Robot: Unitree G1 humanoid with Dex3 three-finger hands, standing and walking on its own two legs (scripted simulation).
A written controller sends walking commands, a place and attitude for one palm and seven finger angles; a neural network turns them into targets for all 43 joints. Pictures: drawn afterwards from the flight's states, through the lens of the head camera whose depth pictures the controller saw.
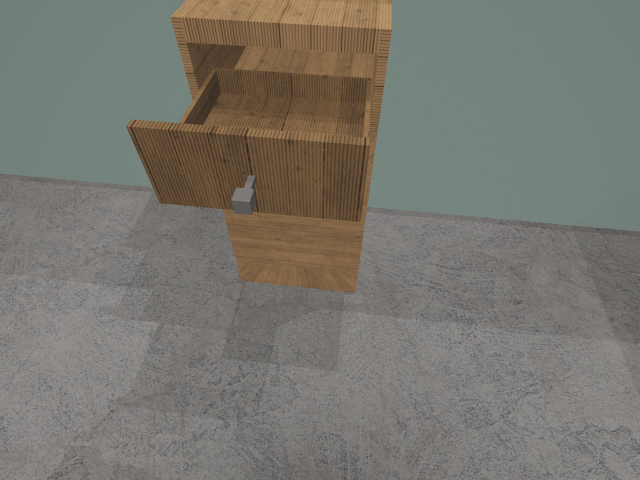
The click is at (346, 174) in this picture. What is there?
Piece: drawer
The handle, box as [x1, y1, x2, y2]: [231, 175, 255, 214]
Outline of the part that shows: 255,176 248,175 244,187 236,187 231,199 235,213 252,213 255,204 253,190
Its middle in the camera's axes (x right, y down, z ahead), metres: -0.13 -0.07 +0.64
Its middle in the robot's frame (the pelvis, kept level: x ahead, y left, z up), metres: +0.53 +0.15 +0.03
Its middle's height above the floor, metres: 0.80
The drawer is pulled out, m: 0.30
